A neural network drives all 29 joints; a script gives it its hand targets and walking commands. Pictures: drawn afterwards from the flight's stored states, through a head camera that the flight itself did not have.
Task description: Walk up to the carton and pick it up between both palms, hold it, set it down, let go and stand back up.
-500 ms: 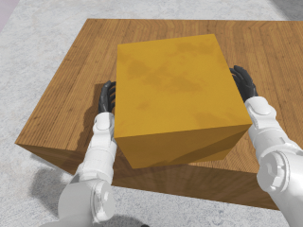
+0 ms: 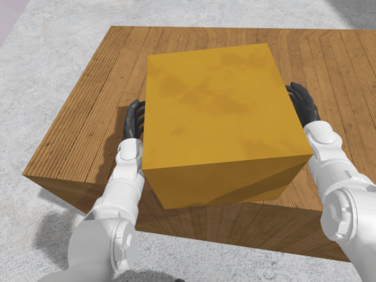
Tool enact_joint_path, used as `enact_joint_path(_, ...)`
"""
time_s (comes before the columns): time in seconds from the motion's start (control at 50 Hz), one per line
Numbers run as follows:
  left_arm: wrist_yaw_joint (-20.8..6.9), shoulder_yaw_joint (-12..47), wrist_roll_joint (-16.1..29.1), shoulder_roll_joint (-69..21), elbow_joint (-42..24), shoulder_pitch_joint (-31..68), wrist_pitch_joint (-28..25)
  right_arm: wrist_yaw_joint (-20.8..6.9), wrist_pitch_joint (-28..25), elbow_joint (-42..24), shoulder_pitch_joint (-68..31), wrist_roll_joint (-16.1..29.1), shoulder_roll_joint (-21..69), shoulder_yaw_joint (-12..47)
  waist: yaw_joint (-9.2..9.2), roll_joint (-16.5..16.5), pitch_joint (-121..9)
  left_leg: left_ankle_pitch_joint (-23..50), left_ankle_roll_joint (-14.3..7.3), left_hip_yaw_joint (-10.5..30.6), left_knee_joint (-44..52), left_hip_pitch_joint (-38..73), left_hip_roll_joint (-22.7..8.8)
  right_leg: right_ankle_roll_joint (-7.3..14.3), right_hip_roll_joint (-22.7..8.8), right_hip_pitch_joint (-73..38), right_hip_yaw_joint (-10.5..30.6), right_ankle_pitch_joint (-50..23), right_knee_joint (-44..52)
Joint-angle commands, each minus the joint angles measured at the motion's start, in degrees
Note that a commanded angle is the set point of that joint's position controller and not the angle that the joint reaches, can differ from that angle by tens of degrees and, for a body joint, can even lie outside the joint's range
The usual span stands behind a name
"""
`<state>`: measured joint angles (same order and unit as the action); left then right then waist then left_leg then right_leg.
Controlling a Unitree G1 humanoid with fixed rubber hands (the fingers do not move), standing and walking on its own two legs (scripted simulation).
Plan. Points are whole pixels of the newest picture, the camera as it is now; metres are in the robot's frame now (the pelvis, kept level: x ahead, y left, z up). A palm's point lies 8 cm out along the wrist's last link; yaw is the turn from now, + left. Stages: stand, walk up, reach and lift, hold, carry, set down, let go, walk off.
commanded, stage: reach and lift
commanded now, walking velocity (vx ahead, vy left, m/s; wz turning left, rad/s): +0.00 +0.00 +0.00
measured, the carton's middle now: (213, 129) +0.47 +0.03 +0.01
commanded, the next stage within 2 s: none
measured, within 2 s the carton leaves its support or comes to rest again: neither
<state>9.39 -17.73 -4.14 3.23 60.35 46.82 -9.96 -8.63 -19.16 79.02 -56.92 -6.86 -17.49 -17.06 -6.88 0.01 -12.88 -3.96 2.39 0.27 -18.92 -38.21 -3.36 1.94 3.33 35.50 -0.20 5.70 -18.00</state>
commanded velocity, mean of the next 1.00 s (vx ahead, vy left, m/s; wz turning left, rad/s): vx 0.00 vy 0.00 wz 0.00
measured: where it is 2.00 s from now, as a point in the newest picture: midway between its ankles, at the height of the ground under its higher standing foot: outside the picture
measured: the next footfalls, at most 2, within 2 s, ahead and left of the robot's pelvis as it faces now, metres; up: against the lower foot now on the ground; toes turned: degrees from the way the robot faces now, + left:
none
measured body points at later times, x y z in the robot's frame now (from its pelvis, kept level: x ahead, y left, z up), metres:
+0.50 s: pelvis +0.00 +0.01 +0.01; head +0.04 +0.02 +0.46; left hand +0.41 +0.23 +0.09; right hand +0.47 -0.15 +0.12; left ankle +0.02 +0.14 -0.74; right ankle +0.00 -0.09 -0.74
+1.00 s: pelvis +0.00 +0.01 +0.01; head -0.01 +0.02 +0.46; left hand +0.40 +0.22 +0.13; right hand +0.43 -0.15 +0.15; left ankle +0.02 +0.14 -0.74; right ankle +0.00 -0.09 -0.74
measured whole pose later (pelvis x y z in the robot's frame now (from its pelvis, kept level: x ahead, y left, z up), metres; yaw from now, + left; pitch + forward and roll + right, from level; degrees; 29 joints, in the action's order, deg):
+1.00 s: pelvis +0.00 +0.01 +0.01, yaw +2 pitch +5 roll -1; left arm 7.7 -11.3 -2.9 6.5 41.6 38.8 12.3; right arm -3.5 1.1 57.6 -45.1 6.9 -12.8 -7.4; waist -1.3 -0.9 -7.4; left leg -5.6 1.4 0.9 -16.8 -16.1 -1.6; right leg 1.1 1.6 12.8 -1.0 7.8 -15.6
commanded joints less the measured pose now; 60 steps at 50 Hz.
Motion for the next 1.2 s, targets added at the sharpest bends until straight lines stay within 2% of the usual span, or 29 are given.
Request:
enact_joint_path(0.0, -7.5, 15.8, -1.2, -30.2, -11.3, 35.8, -3.1, -5.9, -3.3, -9.9, -33.6, -1.6, 26.5, 8.5, 0.35, -4.9, -46.1, 14.5, 0.3, -6.3, -2.9, 19.6, 2.0, -4.4, -2.0, -25.3, -5.5, -28.5, -4.5)
enact_joint_path(0.2, -7.3, 19.1, 1.1, -31.5, -14.1, 36.7, 0.5, -5.6, 0.7, -13.9, -33.2, 2.8, 27.2, 11.3, 1.43, -3.2, -42.5, 14.6, 1.3, -5.1, -2.9, 26.0, 1.9, -3.2, -1.6, -22.7, -5.5, -22.1, -1.7)
enact_joint_path(0.4, -8.1, 18.9, 0.4, -31.8, -16.9, 34.8, 5.5, -5.1, 4.7, -17.4, -30.9, 5.0, 28.2, 12.3, 2.71, -2.1, -34.4, 12.5, 1.2, -4.0, -0.7, 28.9, 2.2, -2.6, -2.1, -25.1, -4.6, -18.1, 0.6)
enact_joint_path(0.42, -8.2, 16.7, 0.6, -31.6, -13.8, 31.2, 6.3, -5.4, 6.3, -18.4, -28.7, 5.4, 30.5, 14.0, -0.17, -4.2, -29.8, 10.8, -0.3, -4.0, 0.4, 29.1, 2.5, -3.4, -2.2, -25.4, -3.3, -15.2, 0.5)
enact_joint_path(0.44, -8.1, 17.6, 0.8, -32.2, -14.7, 32.1, 6.9, -5.3, 6.7, -18.3, -29.3, 5.3, 30.9, 13.1, 1.13, -3.8, -30.0, 9.9, -0.5, -3.8, 0.9, 29.3, 2.5, -3.5, -2.1, -25.0, -3.3, -14.4, 0.7)
enact_joint_path(0.46, -7.9, 18.5, 1.2, -33.0, -15.8, 32.6, 7.4, -5.2, 7.0, -18.6, -29.2, 5.1, 31.1, 12.8, 1.57, -3.0, -30.3, 10.3, -0.3, -3.7, 0.9, 30.1, 2.4, -3.2, -2.0, -24.3, -3.5, -13.5, 1.1)
enact_joint_path(0.52, -7.2, 19.9, 1.8, -33.9, -20.2, 34.8, 8.5, -5.1, 7.7, -19.7, -30.1, 5.7, 31.5, 13.1, 1.56, -1.2, -32.0, 13.3, 0.3, -3.5, -0.3, 33.5, 2.3, -2.6, -1.6, -22.5, -3.7, -12.8, 1.5)
enact_joint_path(0.54, -7.3, 21.3, 2.3, -34.5, -21.0, 33.6, 8.9, -4.9, 7.6, -21.8, -29.3, 6.3, 32.2, 14.0, 2.43, -0.7, -33.2, 15.8, 0.5, -3.3, -1.3, 34.9, 2.4, -2.6, -1.6, -23.4, -3.5, -15.9, 1.4)
enact_joint_path(0.56, -7.2, 21.7, 2.2, -34.7, -22.8, 33.8, 9.1, -4.8, 8.1, -20.9, -28.6, 6.9, 31.9, 14.1, 2.82, 0.2, -33.0, 17.2, 0.9, -3.0, -1.4, 35.4, 2.3, -2.4, -1.3, -23.4, -3.6, -16.2, 1.1)
enact_joint_path(0.6, -7.8, 22.9, 2.8, -34.3, -24.2, 32.9, 10.0, -4.0, 9.3, -23.0, -26.9, 8.3, 33.3, 15.5, 4.39, -0.3, -31.2, 15.9, 0.7, -2.7, -1.4, 35.4, 2.8, -2.7, -1.6, -25.8, -2.9, -16.9, 1.5)
enact_joint_path(0.62, -8.2, 22.5, 2.9, -33.9, -24.6, 32.7, 10.2, -3.7, 9.9, -23.7, -26.6, 8.8, 34.3, 16.7, 3.98, -0.9, -29.9, 14.8, 0.3, -2.7, -0.9, 33.8, 3.2, -3.1, -1.8, -27.5, -2.6, -17.8, 1.2)
enact_joint_path(0.64, -8.6, 23.3, 3.5, -34.3, -24.7, 32.5, 10.3, -3.4, 9.8, -25.5, -27.3, 8.9, 34.5, 17.2, 4.61, -1.6, -30.6, 13.9, 0.1, -2.6, -0.5, 33.1, 3.2, -3.6, -1.9, -28.6, -2.5, -19.2, 0.7)
enact_joint_path(0.66, -8.5, 24.2, 3.7, -35.0, -25.9, 32.6, 10.2, -3.3, 9.8, -26.6, -27.4, 9.4, 34.9, 18.4, 4.22, -0.6, -30.7, 14.5, 0.5, -2.3, -0.6, 32.9, 3.3, -3.5, -1.8, -29.5, -2.5, -20.3, 0.3)
enact_joint_path(0.68, -8.7, 24.9, 3.9, -35.3, -26.9, 30.9, 10.6, -3.0, 10.3, -28.7, -26.3, 10.6, 35.9, 20.2, 4.37, -1.4, -30.4, 15.8, 0.4, -2.0, -0.9, 33.6, 3.5, -3.7, -1.6, -31.1, -2.4, -22.3, 0.2)
enact_joint_path(0.72, -8.4, 26.9, 4.9, -36.5, -30.0, 32.4, 11.1, -2.9, 11.0, -31.0, -27.0, 11.6, 35.8, 21.1, 5.09, 0.2, -31.9, 16.0, 1.1, -1.4, -0.7, 35.3, 3.4, -3.2, -1.2, -29.5, -2.7, -20.6, 0.4)
enact_joint_path(0.8, -8.8, 26.6, 4.6, -36.1, -31.0, 29.9, 13.8, -2.3, 13.5, -34.7, -26.4, 13.0, 36.1, 23.1, 4.71, -0.4, -28.7, 14.6, 0.3, -1.0, -0.5, 35.9, 3.6, -3.0, -0.9, -28.7, -2.4, -16.9, 1.4)
enact_joint_path(0.82, -9.1, 27.5, 5.2, -36.2, -32.0, 29.7, 14.4, -1.7, 14.1, -36.7, -26.3, 13.8, 37.5, 24.5, 5.23, -1.2, -29.2, 14.1, -0.1, -1.0, -0.6, 36.1, 4.0, -3.2, -1.1, -30.5, -2.0, -17.7, 1.5)
enact_joint_path(0.84, -9.1, 26.6, 4.7, -36.2, -32.2, 30.7, 15.1, -1.6, 15.0, -35.3, -26.8, 13.8, 37.0, 24.0, 4.67, -0.5, -27.0, 12.2, 0.0, -0.8, 0.3, 35.3, 3.8, -2.9, -1.1, -29.5, -2.0, -14.8, 1.7)
enact_joint_path(0.86, -9.3, 27.0, 4.9, -35.8, -32.7, 30.7, 15.7, -1.3, 15.5, -36.3, -26.1, 13.8, 37.6, 23.8, 5.78, -1.3, -27.0, 11.0, -0.3, -0.8, 0.3, 35.7, 4.1, -3.2, -1.2, -29.9, -1.8, -14.5, 1.9)
enact_joint_path(0.88, -9.5, 25.6, 4.4, -35.4, -32.1, 31.3, 16.3, -1.4, 16.0, -35.9, -27.1, 13.3, 37.6, 23.4, 4.72, -1.3, -25.3, 9.2, -0.5, -0.9, 1.1, 34.7, 4.1, -3.3, -1.4, -29.2, -1.8, -12.1, 2.0)
enact_joint_path(0.9, -9.6, 24.9, 3.7, -35.0, -31.6, 30.7, 17.2, -1.3, 16.6, -34.9, -26.5, 13.1, 37.6, 23.0, 4.63, -0.8, -23.4, 7.6, -0.8, -1.0, 1.6, 34.9, 4.1, -3.1, -1.6, -29.2, -1.5, -10.5, 2.4)
enact_joint_path(0.94, -9.7, 25.9, 3.6, -35.3, -33.8, 29.7, 18.7, -1.2, 17.5, -35.0, -24.6, 14.1, 37.6, 23.0, 5.73, 0.8, -23.2, 10.9, -0.1, -0.8, 1.0, 37.9, 3.9, -2.8, -1.1, -29.4, -1.9, -11.9, 2.5)
enact_joint_path(0.96, -10.2, 25.4, 3.8, -34.8, -33.3, 29.4, 19.6, -0.8, 18.1, -36.1, -25.2, 14.4, 37.6, 23.0, 6.07, 0.5, -22.6, 9.7, -0.3, -1.0, 1.1, 37.2, 4.2, -3.0, -1.4, -29.9, -1.4, -11.4, 2.9)
enact_joint_path(1.04, -12.0, 23.1, 2.9, -33.1, -34.3, 28.2, 21.4, 0.4, 19.8, -37.6, -25.1, 14.4, 38.5, 23.2, 6.24, -1.5, -19.3, 7.1, -1.3, -1.2, 2.6, 35.1, 4.8, -4.1, -1.8, -33.3, -1.3, -13.2, 2.5)
enact_joint_path(1.06, -12.5, 21.3, 2.1, -32.3, -33.2, 26.5, 21.9, 0.7, 20.4, -37.2, -24.0, 14.4, 38.8, 23.8, 5.46, -2.3, -16.8, 6.6, -1.7, -1.5, 3.0, 34.5, 4.9, -4.3, -1.9, -34.4, -1.1, -13.3, 2.6)
enact_joint_path(1.1, -13.0, 21.3, 1.7, -32.3, -34.9, 26.4, 22.9, 0.9, 20.6, -38.4, -25.3, 14.4, 38.8, 23.7, 5.16, -1.9, -17.0, 6.5, -1.7, -1.5, 3.5, 34.4, 4.9, -4.3, -1.7, -34.8, -1.3, -12.8, 2.5)
enact_joint_path(1.14, -13.1, 23.0, 2.4, -32.4, -37.6, 27.0, 23.5, 1.2, 20.7, -41.9, -25.6, 15.3, 39.9, 25.0, 5.6, -0.9, -19.6, 8.8, -1.3, -1.5, 2.4, 36.0, 5.1, -4.3, -1.6, -35.6, -1.4, -15.0, 2.3)
enact_joint_path(1.16, -13.3, 23.1, 2.3, -32.1, -38.5, 25.7, 24.2, 1.6, 21.5, -42.4, -23.7, 16.1, 40.7, 26.0, 6.37, -1.5, -19.1, 9.2, -1.5, -1.5, 2.3, 36.7, 5.4, -4.6, -1.5, -36.8, -1.1, -16.3, 2.4)
enact_joint_path(1.18, -13.5, 23.7, 2.2, -32.4, -39.7, 26.4, 24.8, 1.7, 21.8, -42.4, -24.2, 16.2, 39.7, 25.4, 6.69, -0.3, -18.5, 9.6, -1.0, -1.2, 2.5, 37.4, 5.2, -4.3, -1.3, -35.5, -1.5, -15.7, 2.4)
